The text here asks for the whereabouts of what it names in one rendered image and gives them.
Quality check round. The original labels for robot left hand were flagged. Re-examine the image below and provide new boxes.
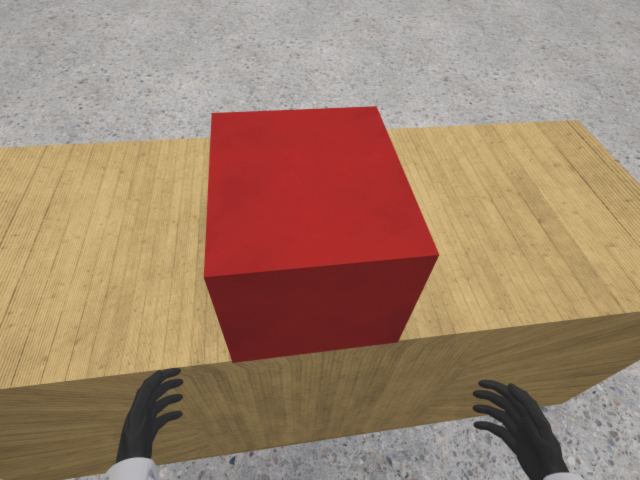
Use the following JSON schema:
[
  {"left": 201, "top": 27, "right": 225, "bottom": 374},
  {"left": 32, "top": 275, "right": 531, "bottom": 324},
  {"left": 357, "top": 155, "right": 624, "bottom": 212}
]
[{"left": 116, "top": 368, "right": 183, "bottom": 463}]

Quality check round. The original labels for pedestal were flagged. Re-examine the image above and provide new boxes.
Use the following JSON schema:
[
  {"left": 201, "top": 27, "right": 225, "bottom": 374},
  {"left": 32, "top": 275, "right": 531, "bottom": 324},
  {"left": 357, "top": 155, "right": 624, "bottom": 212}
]
[{"left": 0, "top": 120, "right": 640, "bottom": 480}]

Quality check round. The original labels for carton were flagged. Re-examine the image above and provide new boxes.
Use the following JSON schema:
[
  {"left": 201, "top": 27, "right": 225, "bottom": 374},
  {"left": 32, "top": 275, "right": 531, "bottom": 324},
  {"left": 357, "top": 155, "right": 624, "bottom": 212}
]
[{"left": 204, "top": 106, "right": 439, "bottom": 363}]

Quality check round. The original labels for robot right hand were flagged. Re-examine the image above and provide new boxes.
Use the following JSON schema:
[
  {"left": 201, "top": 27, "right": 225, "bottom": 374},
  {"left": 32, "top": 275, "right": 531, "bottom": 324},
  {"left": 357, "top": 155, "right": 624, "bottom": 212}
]
[{"left": 473, "top": 380, "right": 569, "bottom": 480}]

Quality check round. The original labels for left robot forearm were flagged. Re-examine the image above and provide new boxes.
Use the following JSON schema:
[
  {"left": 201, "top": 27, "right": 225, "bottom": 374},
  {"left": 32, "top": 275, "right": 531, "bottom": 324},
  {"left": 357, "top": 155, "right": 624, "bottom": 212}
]
[{"left": 103, "top": 457, "right": 159, "bottom": 480}]

